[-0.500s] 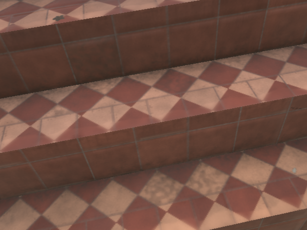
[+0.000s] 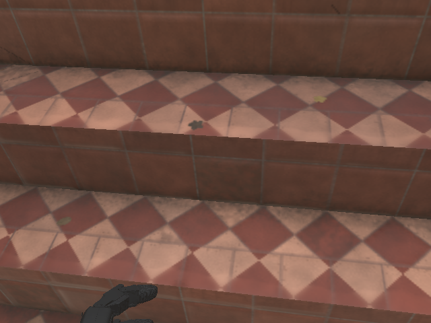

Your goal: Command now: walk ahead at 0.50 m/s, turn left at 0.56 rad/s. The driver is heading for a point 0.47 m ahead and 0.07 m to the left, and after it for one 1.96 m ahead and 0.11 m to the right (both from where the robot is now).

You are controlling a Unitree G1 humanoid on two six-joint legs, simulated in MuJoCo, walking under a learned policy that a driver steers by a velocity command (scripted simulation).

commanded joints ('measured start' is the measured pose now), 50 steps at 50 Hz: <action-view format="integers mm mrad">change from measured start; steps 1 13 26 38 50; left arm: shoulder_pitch -57 412 106 496 327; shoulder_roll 72 240 83 137 320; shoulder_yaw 29 97 81 108 124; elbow -77 -44 328 409 291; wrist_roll -15 -41 -36 10 -157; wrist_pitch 29 38 -93 -148 -197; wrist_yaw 18 3 3 26 -93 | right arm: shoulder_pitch -57 -219 -274 -494 70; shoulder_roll -97 -291 73 100 -210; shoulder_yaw -23 -99 17 -17 -88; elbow -91 -175 -388 -416 -414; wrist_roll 9 79 31 5 7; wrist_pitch -67 -107 38 83 53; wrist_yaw -22 25 18 33 15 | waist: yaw -11 317 -142 41 -302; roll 27 88 28 -91 204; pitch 118 -347 158 212 -749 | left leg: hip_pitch -6 -25 -819 -1299 689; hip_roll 307 327 91 177 630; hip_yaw -421 -190 -258 -185 -776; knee -409 -22 1173 1247 -169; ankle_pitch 383 1973 699 242 347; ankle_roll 157 10 -54 -14 192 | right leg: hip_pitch -136 1035 480 1297 518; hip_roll -14 95 -264 -370 72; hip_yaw -47 -74 80 -121 -53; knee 186 -890 -1695 -1910 -509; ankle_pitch -81 -446 -211 -69 162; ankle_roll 14 -102 -91 -108 19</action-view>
